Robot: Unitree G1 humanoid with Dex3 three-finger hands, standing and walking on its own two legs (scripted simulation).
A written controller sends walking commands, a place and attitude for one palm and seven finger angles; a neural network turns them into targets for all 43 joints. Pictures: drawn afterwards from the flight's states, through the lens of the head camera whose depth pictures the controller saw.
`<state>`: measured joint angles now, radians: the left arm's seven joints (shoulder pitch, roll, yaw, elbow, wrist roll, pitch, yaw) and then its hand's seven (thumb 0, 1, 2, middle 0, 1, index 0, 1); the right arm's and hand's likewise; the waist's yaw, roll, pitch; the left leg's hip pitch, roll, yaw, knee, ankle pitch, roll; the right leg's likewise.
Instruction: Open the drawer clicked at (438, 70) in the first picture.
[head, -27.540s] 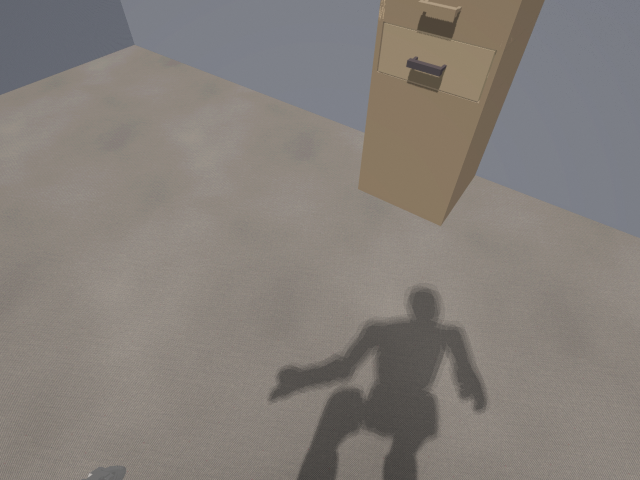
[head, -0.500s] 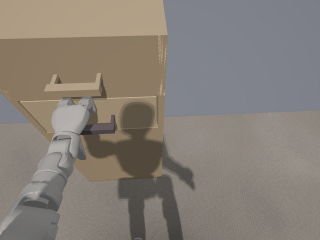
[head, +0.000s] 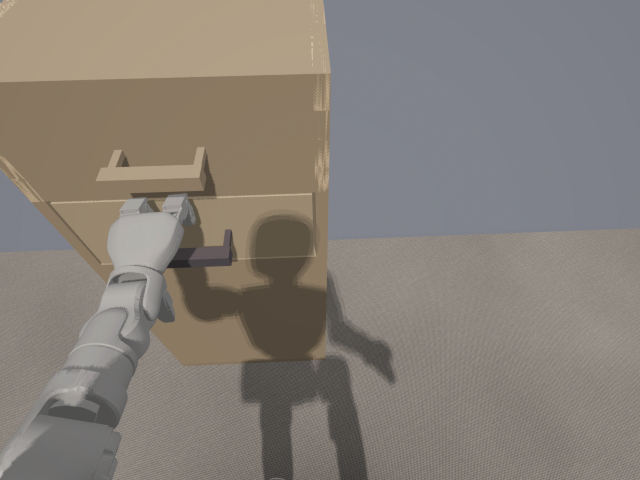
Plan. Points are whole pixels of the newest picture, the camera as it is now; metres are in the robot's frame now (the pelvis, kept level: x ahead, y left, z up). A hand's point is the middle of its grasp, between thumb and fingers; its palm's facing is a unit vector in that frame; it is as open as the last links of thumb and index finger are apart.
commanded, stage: re-aim the fingers above the handle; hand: left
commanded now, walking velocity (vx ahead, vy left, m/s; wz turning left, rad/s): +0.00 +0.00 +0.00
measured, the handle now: (194, 247) +0.47 +0.22 -0.05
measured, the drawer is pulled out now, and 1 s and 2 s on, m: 0.00 0.00 0.00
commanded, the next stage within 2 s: lower the fingers behind the handle in 1.62 s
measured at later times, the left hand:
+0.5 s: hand (164, 264) +0.40 +0.23 +0.01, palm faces -0.04 -0.03 -1.00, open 13.8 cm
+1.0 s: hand (168, 258) +0.41 +0.23 +0.01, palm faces -0.02 -0.06 -1.00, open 13.8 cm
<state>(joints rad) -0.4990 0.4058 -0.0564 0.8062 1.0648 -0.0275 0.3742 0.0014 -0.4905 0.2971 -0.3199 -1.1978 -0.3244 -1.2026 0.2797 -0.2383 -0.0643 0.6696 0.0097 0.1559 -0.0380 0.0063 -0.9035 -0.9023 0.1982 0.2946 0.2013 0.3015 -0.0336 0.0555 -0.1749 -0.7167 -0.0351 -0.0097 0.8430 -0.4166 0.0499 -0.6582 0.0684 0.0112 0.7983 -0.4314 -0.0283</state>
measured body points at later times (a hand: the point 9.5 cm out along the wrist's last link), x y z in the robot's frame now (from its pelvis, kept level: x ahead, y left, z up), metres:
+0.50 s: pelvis -0.01 -0.01 +0.00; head +0.05 -0.02 +0.45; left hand +0.39 +0.23 +0.06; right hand +0.05 -0.28 -0.13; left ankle -0.01 +0.09 -0.70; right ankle -0.03 -0.11 -0.70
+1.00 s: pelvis +0.00 +0.00 +0.00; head +0.07 -0.01 +0.44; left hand +0.40 +0.23 +0.06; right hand +0.06 -0.27 -0.13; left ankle -0.01 +0.09 -0.70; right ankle -0.03 -0.11 -0.70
